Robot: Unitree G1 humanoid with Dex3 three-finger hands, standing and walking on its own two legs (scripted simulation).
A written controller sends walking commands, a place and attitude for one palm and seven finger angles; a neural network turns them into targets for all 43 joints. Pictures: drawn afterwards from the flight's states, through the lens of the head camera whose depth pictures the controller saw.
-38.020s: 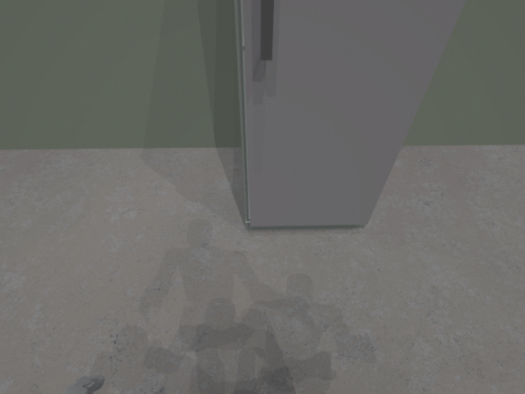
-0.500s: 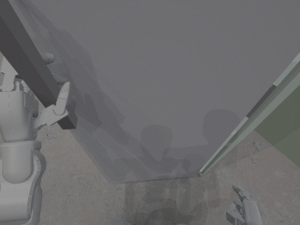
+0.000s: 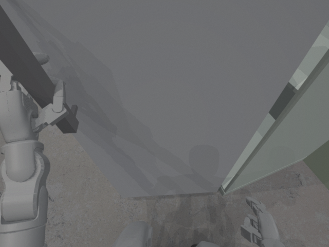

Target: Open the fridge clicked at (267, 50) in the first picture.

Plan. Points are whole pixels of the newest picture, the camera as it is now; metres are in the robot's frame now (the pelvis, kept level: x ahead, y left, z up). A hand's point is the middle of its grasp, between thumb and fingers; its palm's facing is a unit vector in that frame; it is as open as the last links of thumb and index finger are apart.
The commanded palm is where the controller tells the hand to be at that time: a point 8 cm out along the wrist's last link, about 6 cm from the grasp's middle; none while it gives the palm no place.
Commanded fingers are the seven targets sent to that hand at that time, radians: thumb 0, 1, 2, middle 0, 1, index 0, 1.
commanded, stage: stop walking and hold the door back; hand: left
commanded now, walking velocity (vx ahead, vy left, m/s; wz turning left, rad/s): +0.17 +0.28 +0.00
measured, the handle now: (42, 75) +0.36 +0.22 +0.24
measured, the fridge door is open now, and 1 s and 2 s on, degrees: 71 69 66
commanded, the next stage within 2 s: loosen the grip on the handle in 1.00 s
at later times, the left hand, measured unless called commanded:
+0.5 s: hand (56, 98) +0.33 +0.19 +0.22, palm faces +0.28 -0.94 -0.17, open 6.8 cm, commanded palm +0.30 +0.24 +0.20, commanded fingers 0.00 0.90 0.90 -0.45 -1.40 -0.45 -1.40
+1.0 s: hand (57, 95) +0.34 +0.19 +0.22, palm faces +0.22 -0.97 -0.10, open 6.6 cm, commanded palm +0.31 +0.24 +0.20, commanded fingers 0.00 0.90 0.90 -0.45 -1.40 -0.45 -1.40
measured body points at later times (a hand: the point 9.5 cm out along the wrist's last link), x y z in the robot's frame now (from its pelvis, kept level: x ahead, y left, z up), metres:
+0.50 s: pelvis -0.08 -0.01 -0.01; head -0.05 -0.01 +0.44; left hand +0.31 +0.24 +0.23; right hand +0.08 -0.18 -0.13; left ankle -0.09 +0.11 -0.74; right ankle -0.05 -0.12 -0.74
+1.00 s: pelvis -0.09 +0.01 +0.00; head -0.07 +0.01 +0.45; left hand +0.32 +0.25 +0.22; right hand +0.06 -0.22 -0.12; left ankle -0.06 +0.12 -0.74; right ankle -0.07 -0.11 -0.74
